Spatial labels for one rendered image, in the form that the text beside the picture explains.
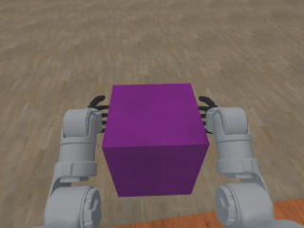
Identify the robot right hand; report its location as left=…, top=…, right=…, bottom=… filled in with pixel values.
left=198, top=96, right=218, bottom=134

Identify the robot left hand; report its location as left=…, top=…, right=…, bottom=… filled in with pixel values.
left=87, top=95, right=109, bottom=133

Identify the robot left forearm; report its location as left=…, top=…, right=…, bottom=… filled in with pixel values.
left=44, top=107, right=103, bottom=224

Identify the carton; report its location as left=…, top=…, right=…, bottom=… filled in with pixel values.
left=102, top=83, right=210, bottom=198

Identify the robot right upper arm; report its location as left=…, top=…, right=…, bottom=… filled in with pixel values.
left=215, top=182, right=304, bottom=228

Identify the robot left upper arm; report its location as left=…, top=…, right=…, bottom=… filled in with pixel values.
left=30, top=185, right=102, bottom=228

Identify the robot right forearm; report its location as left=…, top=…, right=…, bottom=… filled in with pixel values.
left=205, top=106, right=275, bottom=215

